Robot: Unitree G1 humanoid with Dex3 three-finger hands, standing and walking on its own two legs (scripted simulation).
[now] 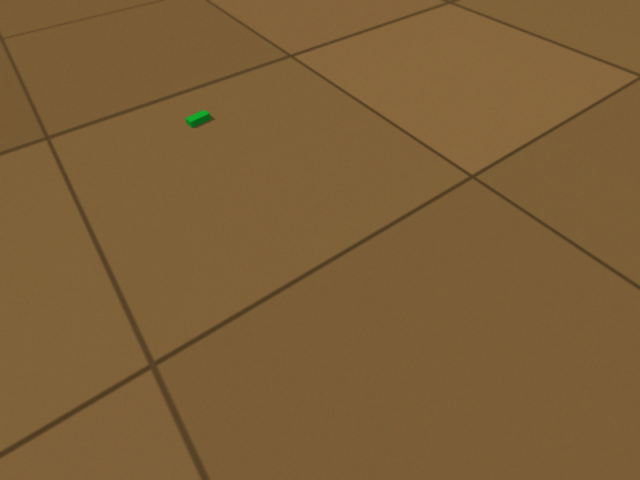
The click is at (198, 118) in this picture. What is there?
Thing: flat box
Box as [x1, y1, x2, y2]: [185, 110, 210, 127]
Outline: 209,113 205,110 202,110 185,118 187,123 193,127 210,119
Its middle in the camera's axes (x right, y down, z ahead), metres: -0.69 -0.71 +2.22
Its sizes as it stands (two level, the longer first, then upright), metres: 0.124 0.057 0.037
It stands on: the floor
